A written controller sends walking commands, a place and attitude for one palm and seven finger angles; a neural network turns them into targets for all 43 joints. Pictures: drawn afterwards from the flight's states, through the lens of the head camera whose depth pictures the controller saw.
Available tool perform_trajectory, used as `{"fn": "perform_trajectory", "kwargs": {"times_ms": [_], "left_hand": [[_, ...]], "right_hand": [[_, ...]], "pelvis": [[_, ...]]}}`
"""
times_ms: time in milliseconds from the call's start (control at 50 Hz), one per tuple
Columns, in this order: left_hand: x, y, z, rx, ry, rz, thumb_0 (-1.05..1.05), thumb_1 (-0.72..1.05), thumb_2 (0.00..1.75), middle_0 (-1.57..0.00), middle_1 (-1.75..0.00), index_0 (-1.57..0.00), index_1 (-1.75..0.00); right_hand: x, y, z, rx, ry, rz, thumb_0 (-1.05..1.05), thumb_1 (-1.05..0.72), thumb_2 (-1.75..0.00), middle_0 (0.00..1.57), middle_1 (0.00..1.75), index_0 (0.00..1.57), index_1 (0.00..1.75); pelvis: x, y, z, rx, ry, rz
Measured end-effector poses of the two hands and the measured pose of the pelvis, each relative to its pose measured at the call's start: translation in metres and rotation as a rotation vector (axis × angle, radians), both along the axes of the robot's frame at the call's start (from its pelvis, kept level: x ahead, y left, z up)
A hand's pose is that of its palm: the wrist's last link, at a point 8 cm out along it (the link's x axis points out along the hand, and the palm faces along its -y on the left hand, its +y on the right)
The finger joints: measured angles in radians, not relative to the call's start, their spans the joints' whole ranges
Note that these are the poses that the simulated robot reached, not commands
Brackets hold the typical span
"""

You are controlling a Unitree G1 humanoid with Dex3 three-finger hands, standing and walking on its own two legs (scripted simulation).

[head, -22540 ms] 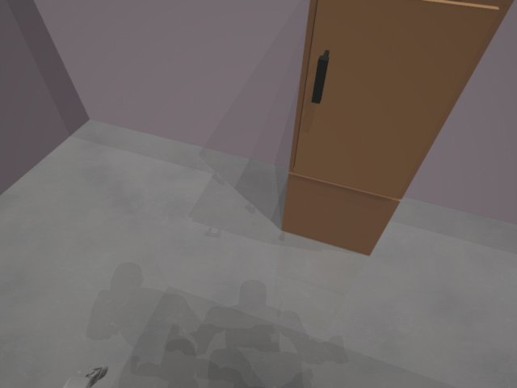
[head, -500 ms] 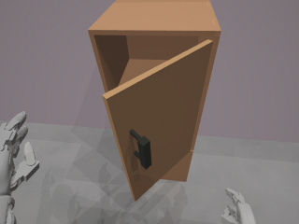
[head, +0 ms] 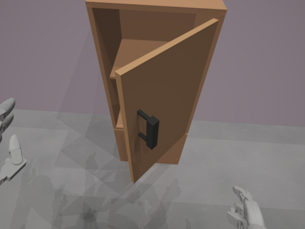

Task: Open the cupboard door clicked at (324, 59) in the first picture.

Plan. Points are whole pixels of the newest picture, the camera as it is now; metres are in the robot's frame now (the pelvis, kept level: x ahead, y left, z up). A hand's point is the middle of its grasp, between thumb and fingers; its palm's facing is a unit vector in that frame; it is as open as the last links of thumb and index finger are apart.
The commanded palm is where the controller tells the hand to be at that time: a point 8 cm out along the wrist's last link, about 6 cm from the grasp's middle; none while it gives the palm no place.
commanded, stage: step back with the hand held close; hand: left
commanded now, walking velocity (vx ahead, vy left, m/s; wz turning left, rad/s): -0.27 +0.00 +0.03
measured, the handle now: (146, 129) +0.36 +0.05 +0.05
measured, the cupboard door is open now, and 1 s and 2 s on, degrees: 49 49 49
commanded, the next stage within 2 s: stop stepping back and stand still in 0.62 s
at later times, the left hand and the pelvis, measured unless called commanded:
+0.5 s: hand out of the picture +0.10 +0.32 +0.16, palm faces +0.52 -0.76 -0.40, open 7.4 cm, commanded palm +0.02 +0.34 +0.18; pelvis -0.10 +0.03 -0.01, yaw +4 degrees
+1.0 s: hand out of the picture +0.01 +0.27 +0.17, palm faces +0.40 -0.79 -0.47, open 7.4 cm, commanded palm -0.03 +0.30 +0.18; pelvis -0.18 +0.01 -0.01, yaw -3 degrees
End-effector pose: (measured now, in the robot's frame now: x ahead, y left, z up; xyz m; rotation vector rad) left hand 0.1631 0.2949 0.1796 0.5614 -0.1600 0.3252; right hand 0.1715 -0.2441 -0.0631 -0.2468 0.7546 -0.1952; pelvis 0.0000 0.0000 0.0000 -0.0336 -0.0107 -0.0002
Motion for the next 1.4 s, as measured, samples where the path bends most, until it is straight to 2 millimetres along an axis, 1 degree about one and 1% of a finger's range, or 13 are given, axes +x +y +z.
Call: {"fn": "perform_trajectory", "kwargs": {"times_ms": [120,320,380,500,600,740,860,960,1040,1140,1260,1340,1400], "left_hand": [[-0.032,0.014,0.004,0.040,-0.037,0.029,0.01,0.89,0.90,-0.21,-0.31,-0.21,-0.30],[-0.104,0.024,-0.002,0.008,-0.073,0.128,0.01,0.89,0.90,-0.21,-0.31,-0.21,-0.30],[-0.111,0.034,-0.008,-0.032,-0.124,0.135,0.01,0.89,0.90,-0.21,-0.31,-0.21,-0.30],[-0.110,0.056,-0.007,-0.036,-0.159,0.134,0.01,0.89,0.90,-0.21,-0.31,-0.21,-0.30],[-0.119,0.044,0.005,-0.037,-0.159,0.049,0.01,0.89,0.90,-0.20,-0.30,-0.21,-0.30],[-0.139,0.016,0.013,-0.028,-0.138,-0.065,0.01,0.89,0.90,-0.21,-0.30,-0.21,-0.30],[-0.173,-0.003,0.009,0.051,-0.063,-0.097,0.01,0.89,0.90,-0.21,-0.31,-0.21,-0.30],[-0.194,0.002,0.012,0.050,-0.078,-0.039,0.01,0.89,0.90,-0.21,-0.31,-0.22,-0.30],[-0.188,0.017,-0.004,-0.037,-0.127,0.046,0.01,0.89,0.90,-0.21,-0.31,-0.22,-0.30],[-0.186,0.008,-0.015,-0.093,-0.097,0.011,0.01,0.89,0.90,-0.21,-0.30,-0.21,-0.30],[-0.215,-0.016,0.001,-0.006,-0.079,-0.102,0.01,0.89,0.90,-0.21,-0.31,-0.21,-0.30],[-0.237,-0.004,0.010,0.047,-0.094,-0.073,0.01,0.89,0.90,-0.21,-0.31,-0.22,-0.30],[-0.244,0.014,0.006,0.029,-0.097,0.004,0.01,0.89,0.90,-0.21,-0.31,-0.22,-0.30]], "right_hand": [[-0.026,0.019,-0.005,0.016,-0.029,0.030,0.01,-0.90,-0.90,0.20,0.30,0.21,0.30],[-0.062,0.039,-0.024,0.028,0.032,0.116,0.01,-0.90,-0.90,0.20,0.30,0.21,0.30],[-0.072,0.042,-0.023,-0.010,0.042,0.113,0.01,-0.90,-0.90,0.20,0.30,0.21,0.30],[-0.090,0.058,-0.010,-0.023,-0.003,0.118,0.01,-0.90,-0.90,0.20,0.30,0.21,0.30],[-0.110,0.066,0.004,0.016,-0.037,0.112,0.01,-0.90,-0.90,0.20,0.30,0.21,0.30],[-0.146,0.054,0.006,0.028,-0.046,0.096,0.01,-0.90,-0.90,0.20,0.30,0.21,0.30],[-0.190,0.025,-0.017,0.045,-0.014,0.052,0.01,-0.90,-0.90,0.20,0.30,0.21,0.30],[-0.235,0.002,-0.024,0.029,0.049,-0.040,0.01,-0.90,-0.90,0.20,0.30,0.21,0.30],[-0.255,-0.010,-0.029,-0.008,0.068,-0.079,0.01,-0.90,-0.90,0.20,0.30,0.21,0.30],[-0.269,-0.008,-0.016,-0.002,-0.004,-0.087,0.01,-0.91,-0.90,0.20,0.30,0.20,0.30],[-0.279,0.003,-0.011,0.032,-0.041,-0.056,0.01,-0.90,-0.90,0.20,0.30,0.20,0.30],[-0.284,0.008,-0.019,0.040,-0.002,-0.046,0.01,-0.90,-0.90,0.20,0.30,0.21,0.30],[-0.285,0.013,-0.023,0.038,0.022,-0.042,0.01,-0.90,-0.90,0.20,0.30,0.21,0.30]], "pelvis": [[-0.025,0.010,-0.004,-0.006,-0.002,0.025],[-0.060,0.016,-0.010,-0.008,-0.009,0.071],[-0.066,0.024,-0.013,-0.014,-0.002,0.082],[-0.097,0.031,-0.007,-0.028,0.000,0.075],[-0.116,0.031,0.001,-0.047,0.036,0.026],[-0.150,0.020,0.004,-0.042,0.087,-0.005],[-0.185,0.008,-0.008,-0.005,0.063,-0.042],[-0.180,0.006,-0.006,0.025,0.051,-0.068],[-0.186,0.009,-0.008,0.038,0.023,-0.039],[-0.207,0.010,-0.006,0.046,-0.005,-0.048],[-0.230,0.005,-0.003,0.020,0.017,-0.036],[-0.230,0.009,-0.005,-0.001,0.015,-0.047],[-0.230,0.013,-0.004,0.008,-0.001,-0.046]]}}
